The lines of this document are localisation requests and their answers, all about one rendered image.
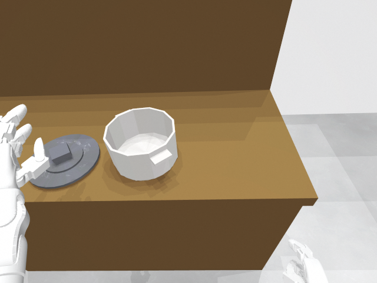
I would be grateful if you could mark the table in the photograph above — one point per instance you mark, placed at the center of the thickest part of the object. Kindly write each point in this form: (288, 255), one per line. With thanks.
(238, 182)

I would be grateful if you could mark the robot right hand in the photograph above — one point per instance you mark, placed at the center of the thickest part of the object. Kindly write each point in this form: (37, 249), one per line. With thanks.
(311, 270)

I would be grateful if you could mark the pot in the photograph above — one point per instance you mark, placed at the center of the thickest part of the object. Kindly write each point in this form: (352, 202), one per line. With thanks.
(142, 143)

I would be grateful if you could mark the robot left hand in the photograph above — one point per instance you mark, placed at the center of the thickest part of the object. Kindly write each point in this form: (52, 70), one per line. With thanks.
(11, 141)

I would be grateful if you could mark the lid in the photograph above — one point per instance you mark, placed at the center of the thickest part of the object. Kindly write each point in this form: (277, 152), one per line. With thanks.
(85, 154)

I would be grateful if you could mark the knob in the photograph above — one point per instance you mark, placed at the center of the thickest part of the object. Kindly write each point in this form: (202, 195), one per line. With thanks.
(60, 152)

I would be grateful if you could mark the left robot forearm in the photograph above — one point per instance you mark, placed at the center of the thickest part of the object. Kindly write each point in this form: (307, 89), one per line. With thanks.
(14, 221)

